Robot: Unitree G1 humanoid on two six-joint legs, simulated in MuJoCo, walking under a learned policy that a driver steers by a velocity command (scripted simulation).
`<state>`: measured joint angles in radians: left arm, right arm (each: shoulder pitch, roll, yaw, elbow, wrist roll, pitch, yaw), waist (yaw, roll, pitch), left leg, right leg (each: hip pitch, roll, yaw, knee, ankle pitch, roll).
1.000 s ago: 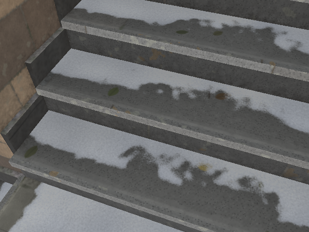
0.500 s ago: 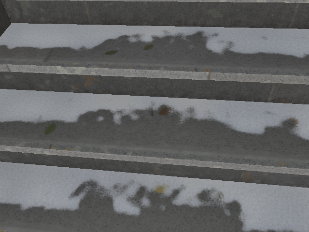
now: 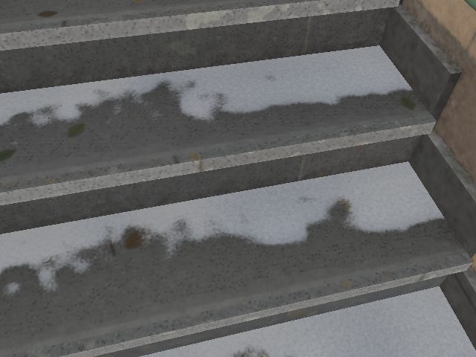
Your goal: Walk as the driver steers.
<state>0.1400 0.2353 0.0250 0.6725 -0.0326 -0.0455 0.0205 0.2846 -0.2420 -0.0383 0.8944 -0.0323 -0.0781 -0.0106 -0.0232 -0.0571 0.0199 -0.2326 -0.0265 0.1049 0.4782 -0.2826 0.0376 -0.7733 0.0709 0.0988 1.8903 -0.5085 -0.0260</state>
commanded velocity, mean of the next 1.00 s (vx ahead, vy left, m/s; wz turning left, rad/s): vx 0.50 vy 0.00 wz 0.18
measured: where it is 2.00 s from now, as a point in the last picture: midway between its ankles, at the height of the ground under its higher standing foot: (193, 25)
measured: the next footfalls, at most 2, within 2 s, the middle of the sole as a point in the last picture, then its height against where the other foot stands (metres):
right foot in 0.26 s outside the picture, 0.17 m higher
left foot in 0.82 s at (194, 273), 0.17 m higher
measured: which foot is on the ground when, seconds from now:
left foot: down 0.00-0.30, up 0.32-0.80, down 0.82-1.00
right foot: up 0.00-0.24, down 0.26-0.84, up 0.86-1.00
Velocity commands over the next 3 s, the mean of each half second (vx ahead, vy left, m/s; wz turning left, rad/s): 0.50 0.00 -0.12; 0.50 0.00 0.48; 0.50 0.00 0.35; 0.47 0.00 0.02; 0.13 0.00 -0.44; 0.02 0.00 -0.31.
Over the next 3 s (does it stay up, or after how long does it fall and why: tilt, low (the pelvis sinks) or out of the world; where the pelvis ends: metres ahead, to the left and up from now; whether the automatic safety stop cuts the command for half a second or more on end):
stays up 1.30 0.07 0.80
